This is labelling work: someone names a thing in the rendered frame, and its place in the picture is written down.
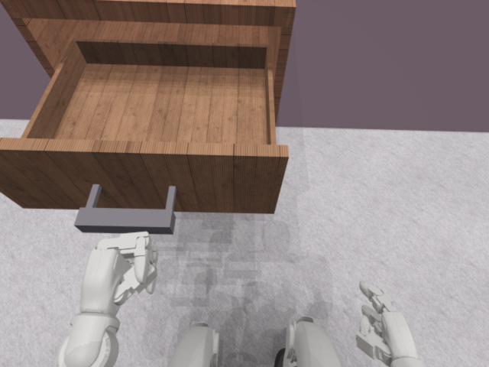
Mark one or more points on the cabinet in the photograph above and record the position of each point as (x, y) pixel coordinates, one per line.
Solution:
(48, 26)

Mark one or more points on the robot left forearm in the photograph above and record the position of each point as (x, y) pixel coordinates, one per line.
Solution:
(91, 343)

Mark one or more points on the robot right shin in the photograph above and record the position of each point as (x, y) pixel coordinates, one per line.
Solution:
(286, 362)

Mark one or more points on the right robot hand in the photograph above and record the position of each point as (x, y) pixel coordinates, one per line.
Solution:
(392, 337)

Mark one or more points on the drawer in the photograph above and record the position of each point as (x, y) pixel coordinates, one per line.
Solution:
(139, 116)

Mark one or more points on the left robot hand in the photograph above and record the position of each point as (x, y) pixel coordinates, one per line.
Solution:
(131, 257)

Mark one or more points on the handle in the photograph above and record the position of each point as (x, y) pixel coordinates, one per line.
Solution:
(117, 220)

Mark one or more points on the right robot thigh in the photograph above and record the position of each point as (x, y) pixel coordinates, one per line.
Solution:
(308, 345)

